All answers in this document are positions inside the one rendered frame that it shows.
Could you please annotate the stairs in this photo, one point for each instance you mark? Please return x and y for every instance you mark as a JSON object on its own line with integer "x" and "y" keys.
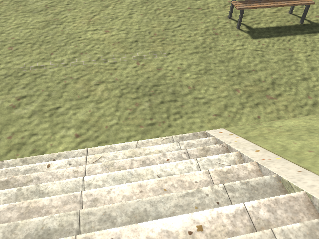
{"x": 184, "y": 186}

